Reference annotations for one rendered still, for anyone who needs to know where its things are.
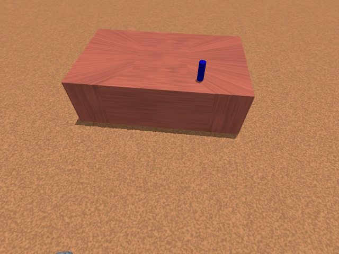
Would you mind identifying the can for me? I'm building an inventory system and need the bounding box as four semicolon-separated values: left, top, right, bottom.
197;60;206;81

